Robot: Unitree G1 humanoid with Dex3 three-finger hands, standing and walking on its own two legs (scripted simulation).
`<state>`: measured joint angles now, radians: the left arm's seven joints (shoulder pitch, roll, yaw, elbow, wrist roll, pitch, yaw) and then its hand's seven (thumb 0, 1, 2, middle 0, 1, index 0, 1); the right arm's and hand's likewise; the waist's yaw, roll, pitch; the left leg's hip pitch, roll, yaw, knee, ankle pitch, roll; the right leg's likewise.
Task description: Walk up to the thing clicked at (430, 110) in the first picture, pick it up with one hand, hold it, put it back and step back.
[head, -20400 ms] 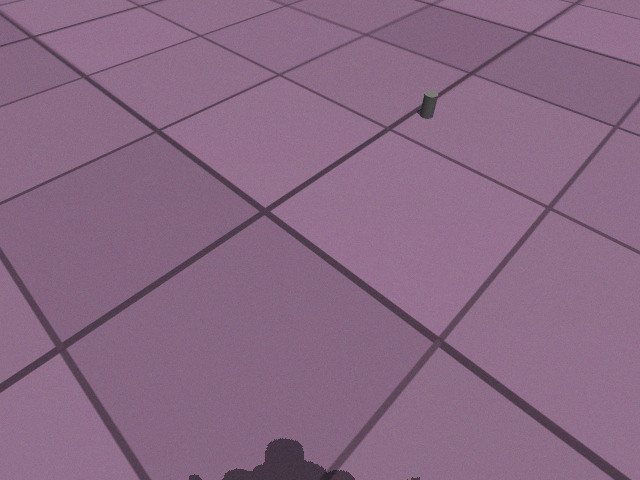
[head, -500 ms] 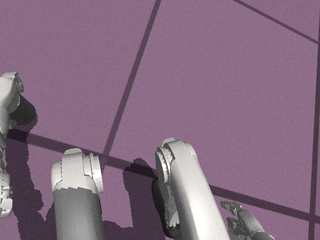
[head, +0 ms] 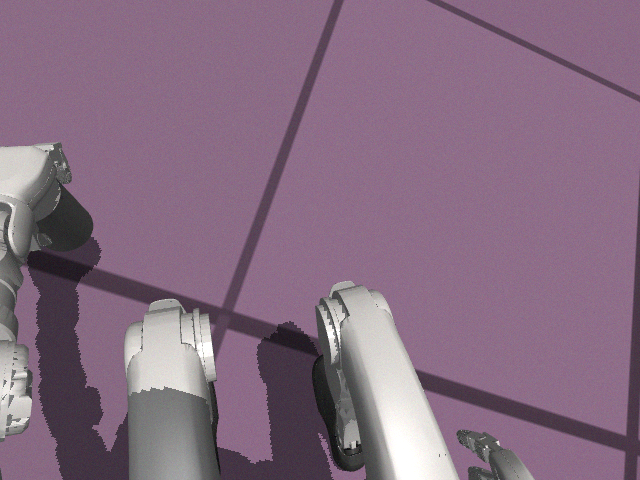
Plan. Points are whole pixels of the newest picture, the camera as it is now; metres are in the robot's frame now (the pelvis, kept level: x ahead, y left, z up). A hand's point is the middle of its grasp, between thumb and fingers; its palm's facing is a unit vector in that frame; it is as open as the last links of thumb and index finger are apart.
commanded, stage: lift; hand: left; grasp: from above
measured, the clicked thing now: (47, 212) +0.46 +0.32 -0.20
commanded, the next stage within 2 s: hold in 1.50 s
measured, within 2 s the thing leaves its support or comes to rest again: neither
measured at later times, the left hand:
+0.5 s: hand out of the picture +0.40 +0.31 -0.01, palm faces -0.44 -0.11 -0.89, open 10.5 cm
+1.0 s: hand out of the picture +0.35 +0.30 +0.19, palm faces -0.45 -0.13 -0.89, open 10.5 cm
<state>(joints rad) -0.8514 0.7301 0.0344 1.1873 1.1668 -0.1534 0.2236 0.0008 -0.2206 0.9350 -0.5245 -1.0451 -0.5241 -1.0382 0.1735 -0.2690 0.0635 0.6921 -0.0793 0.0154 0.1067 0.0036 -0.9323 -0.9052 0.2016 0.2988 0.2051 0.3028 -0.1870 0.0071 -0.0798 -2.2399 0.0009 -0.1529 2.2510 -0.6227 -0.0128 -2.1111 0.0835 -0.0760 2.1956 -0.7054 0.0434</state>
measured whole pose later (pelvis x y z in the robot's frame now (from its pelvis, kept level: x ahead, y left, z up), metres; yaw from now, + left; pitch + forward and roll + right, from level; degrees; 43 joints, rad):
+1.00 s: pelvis +0.03 +0.01 +0.28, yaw +7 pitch +20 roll -4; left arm -0.38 0.47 -0.14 0.83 1.00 0.00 0.12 0.00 -0.19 0.91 -0.50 -1.05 -0.51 -1.04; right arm 0.21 -0.23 0.00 0.71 0.04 0.03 -0.04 0.01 -0.92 -0.91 0.20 0.30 0.21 0.30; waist -0.08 0.05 -0.16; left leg -1.16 0.02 -0.06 1.31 -0.49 0.00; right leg -1.08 0.05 0.01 1.26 -0.53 0.03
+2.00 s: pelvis +0.09 +0.01 +0.38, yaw +7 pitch +6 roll -1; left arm -0.29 0.37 -0.22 0.77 0.99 0.04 0.08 0.00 -0.17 0.86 -0.54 -0.99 -0.54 -0.98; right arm 0.23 -0.26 -0.05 0.71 0.05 0.04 -0.03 0.01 -0.91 -0.90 0.20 0.30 0.20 0.30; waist -0.03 0.04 -0.06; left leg -0.46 0.01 0.00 0.66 -0.31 0.00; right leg -0.40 0.01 0.06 0.64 -0.35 0.02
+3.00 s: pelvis +0.07 +0.01 +0.40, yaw +7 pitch +1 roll +0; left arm -0.24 0.40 -0.24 0.62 0.97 0.02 -0.05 0.01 -0.14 0.82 -0.53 -0.97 -0.54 -0.95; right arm 0.17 -0.26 -0.02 0.69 0.07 0.05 -0.05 0.01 -0.91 -0.90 0.20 0.30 0.20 0.30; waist 0.01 0.06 -0.01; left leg -0.29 0.01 0.01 0.49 -0.21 0.00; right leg -0.26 0.01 0.07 0.50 -0.26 0.02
